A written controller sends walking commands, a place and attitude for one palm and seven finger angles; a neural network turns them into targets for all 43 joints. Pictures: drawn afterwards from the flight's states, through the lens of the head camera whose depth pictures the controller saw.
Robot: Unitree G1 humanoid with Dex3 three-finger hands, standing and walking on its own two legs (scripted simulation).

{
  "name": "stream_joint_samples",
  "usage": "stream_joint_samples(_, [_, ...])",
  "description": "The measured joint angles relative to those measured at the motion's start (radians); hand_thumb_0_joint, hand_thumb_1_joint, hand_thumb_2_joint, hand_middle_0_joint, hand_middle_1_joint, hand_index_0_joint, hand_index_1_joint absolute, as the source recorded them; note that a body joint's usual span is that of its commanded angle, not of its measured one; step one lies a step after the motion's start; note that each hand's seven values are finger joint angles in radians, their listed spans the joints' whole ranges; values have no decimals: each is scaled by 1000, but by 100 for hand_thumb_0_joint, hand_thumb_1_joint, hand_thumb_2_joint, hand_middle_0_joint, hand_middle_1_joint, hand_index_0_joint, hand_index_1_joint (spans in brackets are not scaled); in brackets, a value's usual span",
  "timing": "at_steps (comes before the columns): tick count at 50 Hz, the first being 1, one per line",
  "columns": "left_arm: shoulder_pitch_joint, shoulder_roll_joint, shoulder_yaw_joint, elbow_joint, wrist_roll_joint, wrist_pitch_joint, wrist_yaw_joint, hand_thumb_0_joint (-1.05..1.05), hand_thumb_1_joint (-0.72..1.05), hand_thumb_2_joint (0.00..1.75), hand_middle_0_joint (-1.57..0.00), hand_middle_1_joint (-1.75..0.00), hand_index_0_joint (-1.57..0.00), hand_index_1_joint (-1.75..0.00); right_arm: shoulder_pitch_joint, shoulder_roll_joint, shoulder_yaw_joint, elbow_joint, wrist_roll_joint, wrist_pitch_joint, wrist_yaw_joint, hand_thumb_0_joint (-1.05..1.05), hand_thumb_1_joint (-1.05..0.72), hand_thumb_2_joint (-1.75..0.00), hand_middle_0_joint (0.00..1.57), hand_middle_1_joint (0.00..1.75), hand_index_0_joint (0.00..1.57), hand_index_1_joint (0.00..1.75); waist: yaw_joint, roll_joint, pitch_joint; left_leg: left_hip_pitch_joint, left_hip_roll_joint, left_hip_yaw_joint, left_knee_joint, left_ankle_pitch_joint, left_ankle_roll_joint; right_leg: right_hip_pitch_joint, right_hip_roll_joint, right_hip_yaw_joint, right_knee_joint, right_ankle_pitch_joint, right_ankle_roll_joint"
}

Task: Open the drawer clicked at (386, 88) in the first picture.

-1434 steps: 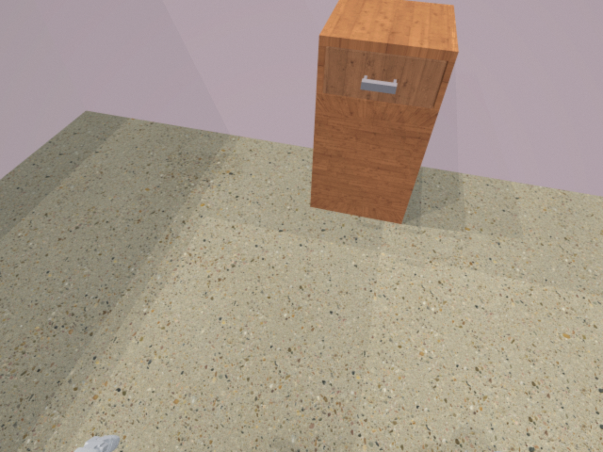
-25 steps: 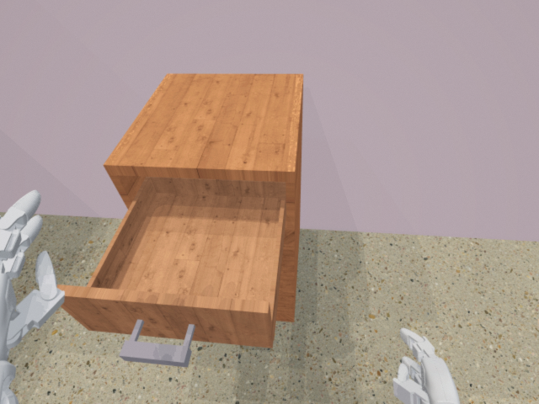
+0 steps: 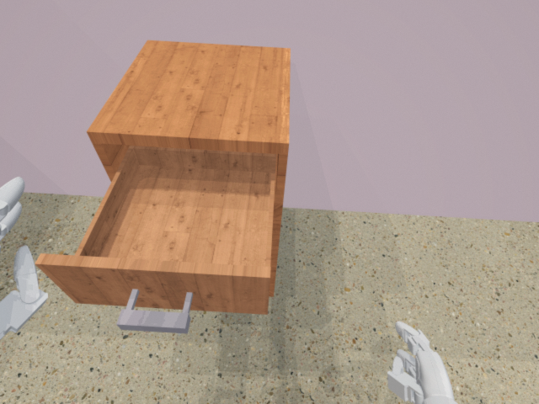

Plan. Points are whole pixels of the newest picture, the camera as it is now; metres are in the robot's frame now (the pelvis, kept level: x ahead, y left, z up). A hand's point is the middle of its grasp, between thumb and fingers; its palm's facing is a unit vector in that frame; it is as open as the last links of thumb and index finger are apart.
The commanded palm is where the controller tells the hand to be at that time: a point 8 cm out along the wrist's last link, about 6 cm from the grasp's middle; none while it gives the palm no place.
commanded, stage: step back with the hand held close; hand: left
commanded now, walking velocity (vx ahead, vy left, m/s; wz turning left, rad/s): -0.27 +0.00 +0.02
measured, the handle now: (158, 308) +0.28 +0.21 -0.09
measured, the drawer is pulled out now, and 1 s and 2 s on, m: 0.30 0.30 0.30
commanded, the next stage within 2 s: stop stepping back and stand still in 0.78 s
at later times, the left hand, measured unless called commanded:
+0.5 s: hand (15, 357) +0.14 +0.23 +0.17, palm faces +0.37 -0.79 -0.48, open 7.4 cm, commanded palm +0.07 +0.27 +0.18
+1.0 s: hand out of the picture +0.03 +0.20 +0.17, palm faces +0.35 -0.82 -0.46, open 7.4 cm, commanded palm -0.03 +0.24 +0.18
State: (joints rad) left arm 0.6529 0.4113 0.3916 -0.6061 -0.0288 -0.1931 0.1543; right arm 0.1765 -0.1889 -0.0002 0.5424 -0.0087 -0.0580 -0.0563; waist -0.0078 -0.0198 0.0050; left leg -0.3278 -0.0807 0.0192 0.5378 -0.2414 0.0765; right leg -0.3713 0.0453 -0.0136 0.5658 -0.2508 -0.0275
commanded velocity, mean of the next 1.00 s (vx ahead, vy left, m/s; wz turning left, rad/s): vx -0.29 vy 0.00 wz -0.01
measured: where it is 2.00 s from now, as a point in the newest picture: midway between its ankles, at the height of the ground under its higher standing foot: outside the picture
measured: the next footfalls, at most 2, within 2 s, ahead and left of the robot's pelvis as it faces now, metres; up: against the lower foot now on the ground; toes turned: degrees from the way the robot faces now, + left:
left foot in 0.82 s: -0.07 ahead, +0.10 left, +0.00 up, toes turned +3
right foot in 1.04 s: -0.12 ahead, -0.15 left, +0.00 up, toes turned -2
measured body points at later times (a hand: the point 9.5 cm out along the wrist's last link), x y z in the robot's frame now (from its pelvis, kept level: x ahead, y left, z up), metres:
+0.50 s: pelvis -0.06 -0.01 -0.01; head -0.03 +0.01 +0.44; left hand +0.11 +0.27 +0.20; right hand +0.12 -0.24 -0.08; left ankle +0.00 +0.10 -0.73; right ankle -0.04 -0.12 -0.73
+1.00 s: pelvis -0.16 -0.04 +0.00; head -0.12 -0.02 +0.45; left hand +0.01 +0.24 +0.19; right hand +0.02 -0.26 -0.08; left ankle -0.11 +0.10 -0.73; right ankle -0.15 -0.14 -0.72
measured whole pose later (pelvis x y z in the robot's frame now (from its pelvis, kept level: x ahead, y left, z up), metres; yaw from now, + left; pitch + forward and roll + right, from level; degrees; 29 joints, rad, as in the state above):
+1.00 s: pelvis -0.16 -0.04 +0.00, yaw +0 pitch +2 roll +0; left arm 0.67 0.41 0.40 -0.68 -0.05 -0.21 0.16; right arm 0.18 -0.14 0.00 0.61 0.00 -0.14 -0.03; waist 0.00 -0.06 0.05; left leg -0.37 0.06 0.03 0.55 -0.21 -0.03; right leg -0.39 0.02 -0.02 0.73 -0.41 0.02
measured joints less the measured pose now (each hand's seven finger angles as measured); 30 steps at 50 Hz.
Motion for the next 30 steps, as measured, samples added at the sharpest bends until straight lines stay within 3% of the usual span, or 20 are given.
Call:
stream_joint_samples(4, [2, -38, -23, 0, 3, 15, 14, 2, 89, 89, -21, -30, -21, -31, 6, 8, 12, 3, -17, -18, -6, 1, -90, -90, 20, 30, 20, 30, 6, 18, 6, -30, 7, -4, 38, -3, -3, -21, 5, -8, 21, -8, 1])
stream_joint_samples(7, [6, -49, -32, -9, 3, 18, 16, 2, 89, 89, -21, -30, -21, -31, 17, 7, 16, 8, -17, -20, -5, 1, -90, -90, 20, 30, 20, 30, 11, 26, 7, -62, 15, -8, 85, -17, -11, -34, 12, -19, 21, 56, -25])
stream_joint_samples(10, [-10, -57, -46, -11, 1, 8, 21, 2, 89, 89, -21, -30, -21, -31, 35, 1, 8, 27, -8, -14, 2, 1, -90, -90, 20, 30, 20, 30, 6, 28, -2, -101, 23, -26, 149, -128, -35, -39, 15, -39, 5, 56, -40])
stream_joint_samples(13, [-22, -47, -45, -16, -9, -10, 19, 2, 89, 89, -21, -30, -21, -31, 52, -5, 3, 49, 4, -6, 12, 1, -90, -90, 20, 30, 20, 30, -7, -4, -2, -80, 37, -31, 155, -152, -47, -31, -1, -49, -13, 70, -39])
stream_joint_samples(17, [-23, -14, -24, -24, -2, -33, 14, 2, 89, 89, -21, -30, -21, -31, 57, -21, -7, 58, 13, -11, 8, 2, -90, -90, 20, 30, 20, 30, -20, -21, 5, -55, 61, -11, 59, 27, -42, -42, -13, -56, 0, 56, -13])
stream_joint_samples(20, [-9, 11, 11, -15, 6, -40, 12, 2, 89, 89, -21, -30, -21, -31, 49, -17, -17, 52, 11, -29, 4, 2, -90, -90, 20, 30, 20, 30, -17, -17, 3, -66, 69, 1, 62, 12, -43, -58, -5, -21, 78, -44, 13])
stream_joint_samples(23, [-5, 23, 34, -20, -4, -42, 7, 2, 89, 89, -21, -30, -21, -31, 35, -1, -17, 52, 4, -55, 8, 2, -90, -90, 20, 30, 20, 30, -6, -23, -4, -86, 76, 14, 63, 17, -49, -8, -17, 9, 81, -56, 23])
stream_joint_samples(26, [-33, 3, 26, -18, -13, -52, -8, 2, 89, 89, -21, -30, -21, -31, -12, 11, -7, 66, -3, -70, 17, 1, -90, -90, 20, 30, 20, 30, 13, -12, 20, -103, 108, 24, 62, 35, -61, 17, -3, 12, 38, -53, 13])
stream_joint_samples(30, [-50, -7, -11, -31, -18, -54, -31, 2, 89, 89, -21, -30, -21, -31, -50, 19, 4, 53, 8, -68, 32, 1, -90, -90, 20, 30, 20, 30, 5, 8, 50, -127, 135, 4, 63, 59, -77, 4, 24, -11, 14, 12, -15])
